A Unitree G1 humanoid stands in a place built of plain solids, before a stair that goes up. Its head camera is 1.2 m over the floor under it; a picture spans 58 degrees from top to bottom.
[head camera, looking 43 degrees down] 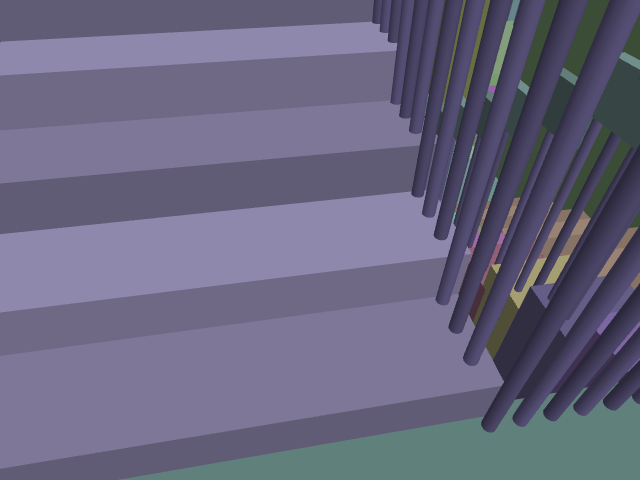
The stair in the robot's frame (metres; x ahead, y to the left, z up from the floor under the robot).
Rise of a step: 0.17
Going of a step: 0.31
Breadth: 1.38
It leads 10 degrees to the left of straight ahead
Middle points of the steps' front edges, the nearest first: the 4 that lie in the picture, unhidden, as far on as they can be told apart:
0.44 0.20 0.17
0.74 0.25 0.35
1.05 0.31 0.52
1.35 0.36 0.69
